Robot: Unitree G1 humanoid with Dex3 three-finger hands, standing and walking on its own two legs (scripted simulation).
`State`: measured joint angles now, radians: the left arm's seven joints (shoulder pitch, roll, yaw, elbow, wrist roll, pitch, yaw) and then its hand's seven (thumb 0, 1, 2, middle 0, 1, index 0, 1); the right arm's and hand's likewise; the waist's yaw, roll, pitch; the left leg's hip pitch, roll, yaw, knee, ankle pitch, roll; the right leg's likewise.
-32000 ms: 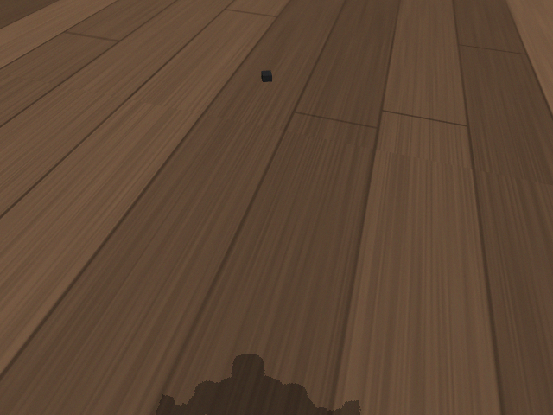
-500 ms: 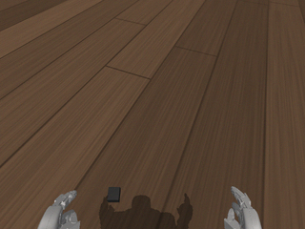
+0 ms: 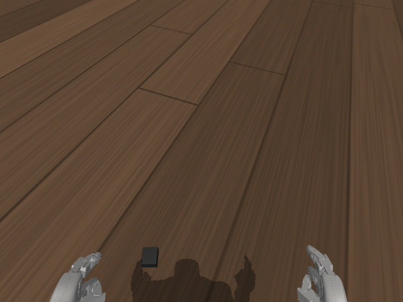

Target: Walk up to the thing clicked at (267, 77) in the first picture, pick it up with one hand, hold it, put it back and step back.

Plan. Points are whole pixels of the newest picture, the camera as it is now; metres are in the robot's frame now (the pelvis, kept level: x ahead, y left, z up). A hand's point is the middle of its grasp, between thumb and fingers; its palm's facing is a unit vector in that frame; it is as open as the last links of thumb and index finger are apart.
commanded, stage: home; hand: left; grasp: from above
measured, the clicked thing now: (149, 257) +0.44 +0.20 -0.69
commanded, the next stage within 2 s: stand in 0.22 s
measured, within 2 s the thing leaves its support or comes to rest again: neither
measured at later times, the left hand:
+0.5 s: hand out of the picture +0.15 +0.22 -0.09, palm faces +0.01 -0.95 -0.32, open 7.4 cm
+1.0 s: hand out of the picture +0.04 +0.24 -0.10, palm faces +0.04 -0.95 -0.32, open 7.3 cm
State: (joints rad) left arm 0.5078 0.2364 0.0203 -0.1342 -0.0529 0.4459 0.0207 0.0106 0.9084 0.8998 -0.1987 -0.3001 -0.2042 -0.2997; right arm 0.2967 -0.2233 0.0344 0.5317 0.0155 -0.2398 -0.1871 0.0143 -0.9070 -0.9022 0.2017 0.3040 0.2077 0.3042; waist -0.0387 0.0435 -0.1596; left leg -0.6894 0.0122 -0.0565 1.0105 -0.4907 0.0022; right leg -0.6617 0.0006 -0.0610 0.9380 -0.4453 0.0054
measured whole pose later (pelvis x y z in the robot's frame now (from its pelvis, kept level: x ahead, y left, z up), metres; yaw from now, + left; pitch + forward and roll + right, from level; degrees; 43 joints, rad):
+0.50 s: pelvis -0.01 +0.00 +0.02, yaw +0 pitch +2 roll +0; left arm 0.23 0.28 0.02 0.50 0.05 0.11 0.03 0.01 0.91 0.90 -0.20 -0.30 -0.21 -0.30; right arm 0.18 -0.27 0.00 0.79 -0.07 -0.06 -0.03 0.01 -0.91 -0.90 0.20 0.30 0.21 0.30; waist 0.02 -0.02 0.01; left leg -0.46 -0.03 -0.01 0.84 -0.41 0.01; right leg -0.47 -0.04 -0.02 0.84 -0.41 0.01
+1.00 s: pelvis +0.00 +0.00 +0.06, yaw +1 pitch -4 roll +0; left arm 0.20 0.27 0.03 1.07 0.04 0.01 0.03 0.01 0.91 0.90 -0.20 -0.30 -0.21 -0.30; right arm 0.16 -0.27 -0.03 1.06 -0.03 0.00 -0.02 0.01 -0.91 -0.90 0.20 0.30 0.21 0.30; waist 0.02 0.01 0.07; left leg -0.14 -0.03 -0.03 0.44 -0.22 0.02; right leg -0.15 -0.04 -0.04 0.44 -0.22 0.02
